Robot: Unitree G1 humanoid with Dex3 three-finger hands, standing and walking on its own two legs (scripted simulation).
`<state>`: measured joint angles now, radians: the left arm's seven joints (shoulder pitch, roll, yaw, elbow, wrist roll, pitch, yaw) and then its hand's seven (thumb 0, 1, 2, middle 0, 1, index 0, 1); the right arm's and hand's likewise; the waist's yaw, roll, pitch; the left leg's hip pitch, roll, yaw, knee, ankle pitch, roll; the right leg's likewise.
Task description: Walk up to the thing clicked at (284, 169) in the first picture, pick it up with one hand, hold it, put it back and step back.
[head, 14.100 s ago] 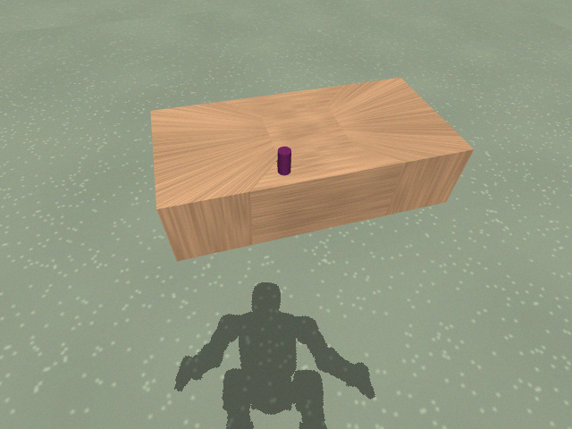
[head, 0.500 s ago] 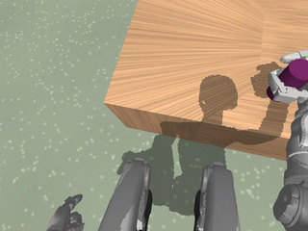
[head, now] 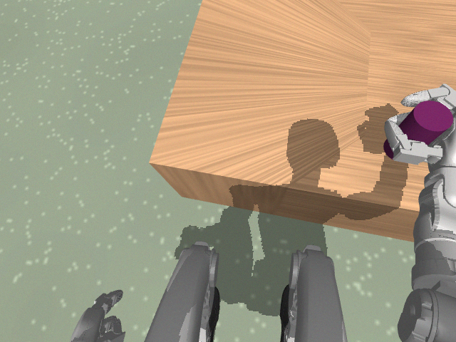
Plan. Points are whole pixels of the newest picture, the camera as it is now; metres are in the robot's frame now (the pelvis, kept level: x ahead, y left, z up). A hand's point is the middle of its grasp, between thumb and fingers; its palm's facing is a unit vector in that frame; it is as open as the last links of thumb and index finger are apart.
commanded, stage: lift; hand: right
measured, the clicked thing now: (414, 133) +0.46 -0.26 +0.00
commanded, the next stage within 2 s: hold in 1.50 s
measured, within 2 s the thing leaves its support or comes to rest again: neither
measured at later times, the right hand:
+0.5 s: hand (455, 125) +0.40 -0.23 +0.13, palm faces +0.24 +0.97 -0.01, open 6.9 cm
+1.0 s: hand out of the picture +0.39 -0.21 +0.20, palm faces +0.23 +0.97 -0.01, open 6.9 cm
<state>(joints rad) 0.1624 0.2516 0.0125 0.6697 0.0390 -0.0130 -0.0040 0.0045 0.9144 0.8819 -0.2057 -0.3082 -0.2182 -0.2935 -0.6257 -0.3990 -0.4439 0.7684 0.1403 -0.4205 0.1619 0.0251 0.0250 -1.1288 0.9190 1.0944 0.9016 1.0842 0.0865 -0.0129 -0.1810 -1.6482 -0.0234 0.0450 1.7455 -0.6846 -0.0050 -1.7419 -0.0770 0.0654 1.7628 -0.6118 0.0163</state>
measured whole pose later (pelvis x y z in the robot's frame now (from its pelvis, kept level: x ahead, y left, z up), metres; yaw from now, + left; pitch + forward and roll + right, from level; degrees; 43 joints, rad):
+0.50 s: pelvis +0.02 +0.00 +0.10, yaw -2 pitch +24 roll +3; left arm 0.18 0.24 0.02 0.67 0.00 -0.05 0.02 0.01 0.90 0.89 -0.20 -0.30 -0.21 -0.30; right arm -0.31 -0.25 -0.28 0.49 0.17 -0.35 0.05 0.03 0.03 -1.13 0.92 1.09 0.90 1.08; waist 0.04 -0.02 -0.17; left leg -1.19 -0.02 0.04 1.37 -0.60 -0.01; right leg -1.28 -0.07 0.04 1.40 -0.54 0.02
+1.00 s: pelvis +0.04 +0.00 +0.17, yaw -3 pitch +16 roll +2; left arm 0.23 0.22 0.01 0.69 0.01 -0.07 0.03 0.01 0.89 0.90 -0.20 -0.30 -0.20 -0.30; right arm -0.22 -0.20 -0.20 0.48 0.16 -0.40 0.00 0.03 0.03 -1.13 0.92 1.09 0.91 1.08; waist 0.04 -0.01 -0.10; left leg -0.83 0.00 0.02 1.07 -0.51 -0.01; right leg -0.91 -0.06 0.01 1.09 -0.46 0.01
